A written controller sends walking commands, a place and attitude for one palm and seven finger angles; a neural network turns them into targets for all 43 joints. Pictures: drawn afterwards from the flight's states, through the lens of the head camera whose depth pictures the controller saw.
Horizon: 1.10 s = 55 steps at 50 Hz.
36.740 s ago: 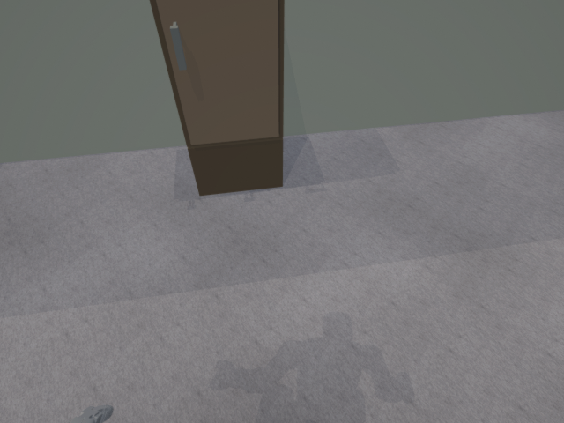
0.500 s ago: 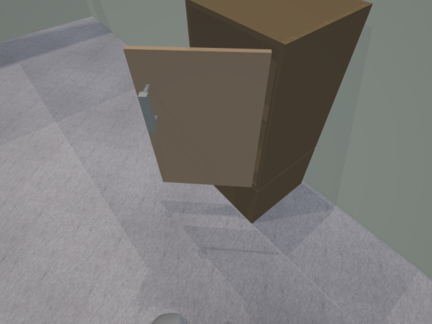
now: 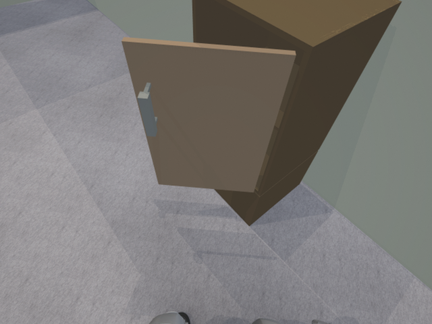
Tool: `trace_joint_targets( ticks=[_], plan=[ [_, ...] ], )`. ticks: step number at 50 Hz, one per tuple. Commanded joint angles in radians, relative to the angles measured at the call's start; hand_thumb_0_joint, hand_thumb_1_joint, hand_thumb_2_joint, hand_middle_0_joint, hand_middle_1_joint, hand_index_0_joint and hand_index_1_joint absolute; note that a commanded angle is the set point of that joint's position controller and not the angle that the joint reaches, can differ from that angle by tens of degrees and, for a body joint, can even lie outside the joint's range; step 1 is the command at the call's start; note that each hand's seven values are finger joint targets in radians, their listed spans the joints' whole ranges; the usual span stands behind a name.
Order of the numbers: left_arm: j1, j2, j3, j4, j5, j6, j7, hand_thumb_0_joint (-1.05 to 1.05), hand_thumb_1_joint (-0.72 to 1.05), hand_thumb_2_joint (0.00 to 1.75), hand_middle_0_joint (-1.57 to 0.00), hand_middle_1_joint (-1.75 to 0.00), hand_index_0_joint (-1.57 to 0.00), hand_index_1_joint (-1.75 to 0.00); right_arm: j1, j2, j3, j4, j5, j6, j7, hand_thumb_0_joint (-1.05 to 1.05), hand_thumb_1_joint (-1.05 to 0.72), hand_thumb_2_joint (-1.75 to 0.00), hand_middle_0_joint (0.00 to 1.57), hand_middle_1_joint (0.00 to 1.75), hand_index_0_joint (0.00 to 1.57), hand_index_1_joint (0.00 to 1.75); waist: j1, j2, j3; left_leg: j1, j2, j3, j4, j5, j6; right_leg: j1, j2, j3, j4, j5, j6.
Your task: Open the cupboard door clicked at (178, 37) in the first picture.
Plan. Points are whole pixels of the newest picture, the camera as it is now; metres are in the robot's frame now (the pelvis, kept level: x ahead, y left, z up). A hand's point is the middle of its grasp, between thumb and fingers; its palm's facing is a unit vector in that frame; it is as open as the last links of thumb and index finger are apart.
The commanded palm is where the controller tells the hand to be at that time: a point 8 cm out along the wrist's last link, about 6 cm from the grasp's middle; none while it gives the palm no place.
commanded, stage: come to a stop and stand still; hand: left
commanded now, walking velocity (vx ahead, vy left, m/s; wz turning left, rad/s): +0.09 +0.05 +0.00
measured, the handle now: (150, 110) +0.60 +0.22 -0.01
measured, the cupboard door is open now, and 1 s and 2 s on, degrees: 46 46 46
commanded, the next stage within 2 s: look again from close up in 0.58 s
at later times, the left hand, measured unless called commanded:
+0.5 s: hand out of the picture +0.05 +0.16 -0.17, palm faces +0.06 -0.98 -0.19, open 7.3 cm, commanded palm none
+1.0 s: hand out of the picture +0.03 +0.17 -0.16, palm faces -0.01 -0.97 -0.26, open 7.4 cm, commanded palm none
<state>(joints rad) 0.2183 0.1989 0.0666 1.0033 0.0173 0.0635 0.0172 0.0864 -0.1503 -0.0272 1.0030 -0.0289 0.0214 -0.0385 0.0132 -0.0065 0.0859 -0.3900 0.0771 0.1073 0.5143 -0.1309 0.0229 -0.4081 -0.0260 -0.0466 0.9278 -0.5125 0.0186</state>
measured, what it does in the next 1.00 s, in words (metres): steps on the spot: right foot, then left foot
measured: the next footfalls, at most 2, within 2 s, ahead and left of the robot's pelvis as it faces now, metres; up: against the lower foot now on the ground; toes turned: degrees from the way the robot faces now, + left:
right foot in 0.10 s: +0.03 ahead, -0.15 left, +0.00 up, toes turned -2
left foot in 0.34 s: +0.04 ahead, +0.09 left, +0.00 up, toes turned +2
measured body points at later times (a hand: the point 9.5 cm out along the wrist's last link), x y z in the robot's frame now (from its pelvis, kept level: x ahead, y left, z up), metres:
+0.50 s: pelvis +0.01 -0.02 +0.01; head +0.04 -0.01 +0.45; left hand +0.05 +0.21 -0.16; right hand +0.02 -0.26 -0.15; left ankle +0.00 +0.09 -0.73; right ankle -0.01 -0.15 -0.73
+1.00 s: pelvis +0.00 -0.02 +0.01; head +0.02 -0.04 +0.45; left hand +0.03 +0.22 -0.14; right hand +0.04 -0.25 -0.16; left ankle +0.00 +0.09 -0.73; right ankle -0.01 -0.15 -0.73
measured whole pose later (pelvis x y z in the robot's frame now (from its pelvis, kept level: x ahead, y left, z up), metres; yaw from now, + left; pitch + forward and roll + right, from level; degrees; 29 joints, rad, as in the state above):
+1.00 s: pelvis +0.00 -0.02 +0.01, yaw -1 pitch +0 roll +1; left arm 0.25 0.18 -0.01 1.06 0.01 0.00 0.03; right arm 0.24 -0.20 0.01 1.03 -0.02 -0.02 -0.02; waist 0.00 0.03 0.03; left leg -0.19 -0.01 0.07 0.47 -0.27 0.02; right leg -0.22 -0.05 -0.01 0.52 -0.29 0.02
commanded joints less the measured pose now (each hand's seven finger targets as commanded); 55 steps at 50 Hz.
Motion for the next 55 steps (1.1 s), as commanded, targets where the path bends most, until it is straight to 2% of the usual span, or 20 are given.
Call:
trace_joint_targets(
  ticks=[1, 3, 4, 5, 6, 8, 10, 13, 15, 17, 18, 21, 24, 25, 26, 27, 30, 32, 37, 55],
  plan=[
    [0.171, 0.022, 0.006, -0.024, 0.005, -0.013, -0.008, 0.00, 0.90, 0.90, -0.20, -0.30, -0.20, -0.30, 0.060, -0.227, -0.069, -0.042, -0.007, 0.005, 0.000, 0.00, -0.90, -0.90, 0.20, 0.30, 0.20, 0.30, 0.011, 0.167, -0.157, -0.005, 0.217, -0.221, -0.242, -0.247, 0.099, 0.219, 0.009, -0.038, -0.243, 0.108, -0.020],
    [0.233, 0.046, 0.006, -0.002, 0.009, -0.027, -0.003, 0.00, 0.90, 0.90, -0.20, -0.30, -0.20, -0.30, 0.065, -0.177, -0.063, -0.042, -0.001, 0.011, 0.011, 0.00, -0.90, -0.90, 0.20, 0.30, 0.20, 0.30, 0.042, 0.069, -0.106, -0.122, 0.110, -0.161, -0.178, -0.399, 0.035, 0.351, 0.001, -0.025, -0.461, 0.178, -0.033],
    [0.221, 0.100, 0.010, -0.012, 0.017, -0.038, 0.003, 0.00, 0.90, 0.90, -0.20, -0.30, -0.20, -0.30, 0.076, -0.115, -0.051, -0.054, 0.009, 0.017, 0.020, 0.00, -0.90, -0.90, 0.20, 0.30, 0.20, 0.30, 0.038, -0.105, -0.081, -0.149, 0.004, -0.092, -0.023, -0.418, -0.022, 0.289, -0.147, 0.193, -0.667, -0.044, -0.084],
    [0.128, 0.175, 0.009, -0.046, 0.016, -0.042, 0.007, 0.00, 0.90, 0.90, -0.20, -0.30, -0.20, -0.30, 0.062, -0.074, -0.039, -0.078, 0.014, 0.024, 0.035, 0.00, -0.90, -0.90, 0.20, 0.30, 0.20, 0.30, 0.017, -0.251, -0.019, -0.096, -0.057, -0.037, 0.122, -0.358, -0.056, 0.088, -0.319, 0.379, -0.833, -0.285, -0.148],
    [0.038, 0.191, 0.005, -0.078, 0.014, -0.051, 0.009, 0.00, 0.90, 0.90, -0.20, -0.30, -0.20, -0.30, 0.056, -0.098, -0.041, -0.076, 0.008, 0.025, 0.043, 0.00, -0.90, -0.90, 0.20, 0.30, 0.20, 0.30, 0.009, -0.192, -0.011, -0.006, -0.053, -0.076, 0.243, -0.325, -0.044, -0.050, -0.344, 0.404, -0.858, -0.292, -0.173],
    [-0.036, 0.158, -0.002, -0.081, 0.009, -0.067, 0.012, 0.00, 0.90, 0.90, -0.20, -0.30, -0.20, -0.30, 0.117, -0.096, -0.041, -0.040, 0.005, 0.022, 0.044, 0.00, -0.90, -0.90, 0.20, 0.30, 0.20, 0.30, -0.025, -0.178, 0.003, 0.000, -0.045, -0.102, 0.272, -0.247, -0.035, 0.002, -0.270, 0.302, -0.788, -0.056, -0.151],
    [-0.033, 0.145, -0.009, -0.069, 0.007, -0.074, 0.005, 0.00, 0.90, 0.90, -0.20, -0.30, -0.20, -0.30, 0.162, -0.094, -0.035, -0.012, 0.009, 0.008, 0.046, 0.00, -0.90, -0.90, 0.20, 0.30, 0.20, 0.30, -0.023, -0.166, 0.002, 0.025, -0.055, -0.081, 0.239, -0.221, -0.043, 0.074, -0.227, 0.212, -0.721, 0.148, -0.139],
    [0.026, 0.162, -0.001, -0.033, 0.004, -0.080, 0.007, 0.00, 0.90, 0.90, -0.20, -0.30, -0.20, -0.30, 0.169, -0.102, -0.026, -0.008, 0.016, -0.005, 0.035, 0.00, -0.90, -0.90, 0.20, 0.30, 0.20, 0.30, 0.002, -0.151, -0.035, 0.044, -0.069, -0.067, 0.059, -0.218, -0.056, 0.235, -0.243, 0.194, -0.613, 0.498, -0.151],
    [0.039, 0.156, -0.001, -0.011, -0.005, -0.081, 0.012, 0.00, 0.90, 0.90, -0.20, -0.30, -0.20, -0.30, 0.205, -0.107, -0.020, 0.012, 0.018, -0.016, 0.025, 0.00, -0.90, -0.90, 0.20, 0.30, 0.20, 0.30, -0.003, -0.121, -0.086, 0.140, -0.057, -0.087, -0.100, -0.071, -0.048, 0.273, -0.228, 0.173, -0.526, 0.649, -0.125],
    [0.061, 0.117, -0.005, -0.003, -0.014, -0.075, 0.013, 0.00, 0.90, 0.90, -0.20, -0.30, -0.20, -0.30, 0.208, -0.149, -0.022, 0.023, 0.015, -0.026, 0.014, 0.00, -0.90, -0.90, 0.20, 0.30, 0.20, 0.30, 0.014, -0.021, -0.143, 0.244, 0.030, -0.146, -0.081, 0.219, -0.016, 0.241, -0.146, 0.104, -0.473, 0.614, -0.071],
    [0.053, 0.103, -0.008, -0.007, -0.008, -0.070, 0.016, 0.00, 0.90, 0.90, -0.20, -0.30, -0.20, -0.30, 0.214, -0.160, -0.024, 0.024, 0.015, -0.025, 0.009, 0.00, -0.90, -0.90, 0.20, 0.30, 0.20, 0.30, 0.013, -0.033, -0.140, 0.230, 0.058, -0.162, -0.066, 0.237, -0.005, 0.237, -0.120, 0.085, -0.473, 0.542, -0.061],
    [0.029, 0.088, -0.018, 0.009, -0.013, -0.056, 0.017, 0.00, 0.90, 0.90, -0.20, -0.30, -0.20, -0.30, 0.207, -0.154, -0.014, 0.044, 0.017, -0.030, -0.003, 0.00, -0.90, -0.90, 0.20, 0.30, 0.20, 0.30, 0.011, 0.125, -0.145, 0.235, 0.070, -0.184, -0.108, 0.390, 0.025, 0.260, -0.081, 0.043, -0.434, 0.477, -0.037],
    [0.035, 0.078, -0.025, 0.030, -0.010, -0.052, 0.015, 0.00, 0.90, 0.90, -0.20, -0.30, -0.20, -0.30, 0.191, -0.144, -0.012, 0.047, 0.018, -0.028, -0.003, 0.00, -0.90, -0.90, 0.20, 0.30, 0.20, 0.30, 0.015, 0.048, -0.115, 0.201, 0.052, -0.179, -0.129, 0.204, 0.017, 0.272, -0.076, 0.058, -0.496, 0.401, -0.035],
    [0.148, 0.084, -0.040, 0.059, -0.003, -0.082, 0.061, 0.00, 0.90, 0.90, -0.20, -0.30, -0.20, -0.30, 0.106, -0.157, -0.009, -0.032, 0.033, -0.048, 0.011, 0.00, -0.90, -0.90, 0.20, 0.30, 0.20, 0.30, 0.033, 0.138, -0.102, 0.215, 0.048, -0.112, 0.081, 0.281, -0.018, 0.213, -0.142, 0.129, -0.503, 0.686, -0.051],
    [0.072, 0.147, -0.033, 0.008, -0.006, -0.092, 0.051, 0.00, 0.90, 0.90, -0.20, -0.30, -0.20, -0.30, 0.188, -0.104, -0.005, -0.046, 0.020, -0.038, 0.019, 0.00, -0.90, -0.90, 0.20, 0.30, 0.20, 0.30, -0.029, 0.152, -0.142, 0.169, -0.001, -0.119, 0.020, 0.006, -0.023, 0.222, -0.172, 0.157, -0.482, 0.501, -0.090],
    [0.044, 0.135, -0.036, -0.006, -0.005, -0.090, 0.042, 0.00, 0.90, 0.90, -0.20, -0.30, -0.20, -0.30, 0.209, -0.103, -0.001, -0.049, 0.016, -0.035, 0.022, 0.00, -0.90, -0.90, 0.20, 0.30, 0.20, 0.30, -0.030, 0.142, -0.123, 0.167, 0.009, -0.136, -0.028, -0.041, -0.014, 0.173, -0.134, 0.134, -0.463, 0.333, -0.094],
    [0.064, 0.084, -0.044, -0.009, 0.001, -0.084, 0.032, 0.00, 0.90, 0.90, -0.20, -0.30, -0.20, -0.30, 0.224, -0.129, -0.001, -0.072, 0.012, -0.048, 0.018, 0.00, -0.90, -0.90, 0.20, 0.30, 0.20, 0.30, -0.016, 0.070, -0.132, 0.173, 0.056, -0.188, -0.054, 0.173, 0.029, 0.197, -0.053, 0.047, -0.404, 0.322, -0.055],
    [0.066, 0.070, -0.050, -0.008, 0.000, -0.081, 0.029, 0.00, 0.90, 0.90, -0.20, -0.30, -0.20, -0.30, 0.216, -0.141, -0.002, -0.080, 0.015, -0.049, 0.014, 0.00, -0.90, -0.90, 0.20, 0.30, 0.20, 0.30, -0.016, 0.000, -0.086, 0.161, 0.047, -0.178, -0.065, 0.139, 0.031, 0.184, -0.056, 0.057, -0.424, 0.333, -0.050],
    [0.055, 0.091, -0.052, -0.010, -0.001, -0.077, 0.019, 0.00, 0.90, 0.90, -0.20, -0.30, -0.20, -0.30, 0.190, -0.147, 0.003, -0.074, 0.014, -0.049, 0.016, 0.00, -0.90, -0.90, 0.20, 0.30, 0.20, 0.30, -0.016, -0.008, -0.011, 0.131, 0.024, -0.172, -0.138, -0.038, 0.026, 0.152, -0.062, 0.080, -0.465, 0.288, -0.043],
    [0.070, 0.105, -0.051, 0.037, -0.004, -0.088, 0.014, 0.00, 0.90, 0.90, -0.20, -0.30, -0.20, -0.30, 0.200, -0.136, 0.016, 0.033, 0.014, -0.059, 0.013, 0.00, -0.90, -0.90, 0.20, 0.30, 0.20, 0.30, -0.009, 0.002, -0.065, 0.204, 0.020, -0.130, -0.141, 0.016, 0.011, 0.196, -0.082, 0.104, -0.508, 0.395, -0.051]
  ],
)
